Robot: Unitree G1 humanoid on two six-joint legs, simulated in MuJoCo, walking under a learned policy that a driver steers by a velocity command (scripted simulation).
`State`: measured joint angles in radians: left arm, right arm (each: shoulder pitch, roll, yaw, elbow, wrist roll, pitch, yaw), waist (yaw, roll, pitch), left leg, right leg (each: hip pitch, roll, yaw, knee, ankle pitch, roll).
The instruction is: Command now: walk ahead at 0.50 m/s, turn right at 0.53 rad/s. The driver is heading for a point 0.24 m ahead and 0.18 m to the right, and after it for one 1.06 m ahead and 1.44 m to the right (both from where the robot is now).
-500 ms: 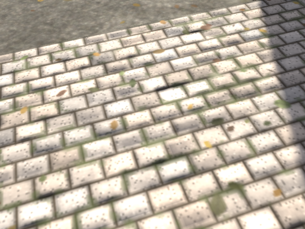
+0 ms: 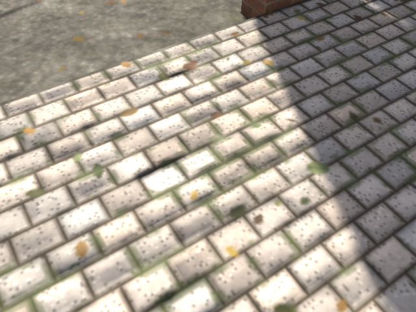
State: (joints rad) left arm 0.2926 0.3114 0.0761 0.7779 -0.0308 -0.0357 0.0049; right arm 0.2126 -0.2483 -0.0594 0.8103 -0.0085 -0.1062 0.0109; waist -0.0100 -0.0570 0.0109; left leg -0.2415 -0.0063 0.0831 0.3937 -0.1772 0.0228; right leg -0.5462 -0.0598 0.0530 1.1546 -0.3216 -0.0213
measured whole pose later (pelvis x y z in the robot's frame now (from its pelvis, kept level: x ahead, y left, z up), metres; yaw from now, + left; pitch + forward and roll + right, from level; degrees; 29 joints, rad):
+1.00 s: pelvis +0.52 -0.14 -0.01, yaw -36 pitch +1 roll +1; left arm 0.31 0.31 0.07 0.69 -0.03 -0.02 0.01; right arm 0.18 -0.26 -0.06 0.76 -0.01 -0.10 0.02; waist 0.00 -0.05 0.02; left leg -0.29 -0.03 0.05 0.45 -0.19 0.02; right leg -0.48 -0.01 0.08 1.19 -0.37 -0.02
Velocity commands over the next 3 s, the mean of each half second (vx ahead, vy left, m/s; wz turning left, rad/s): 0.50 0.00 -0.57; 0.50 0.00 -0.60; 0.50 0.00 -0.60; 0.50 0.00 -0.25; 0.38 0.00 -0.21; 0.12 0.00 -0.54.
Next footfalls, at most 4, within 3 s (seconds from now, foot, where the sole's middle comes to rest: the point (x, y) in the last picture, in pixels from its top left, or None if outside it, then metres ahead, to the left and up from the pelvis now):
0.34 right None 0.31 -0.18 -0.78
0.84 left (233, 266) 0.65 -0.09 -0.78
1.38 right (342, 255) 0.69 -0.47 -0.78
1.88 left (356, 177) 1.04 -0.61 -0.78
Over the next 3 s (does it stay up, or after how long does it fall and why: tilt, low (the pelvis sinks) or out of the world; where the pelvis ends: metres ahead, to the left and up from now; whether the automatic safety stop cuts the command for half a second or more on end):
stays up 1.06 -0.88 0.00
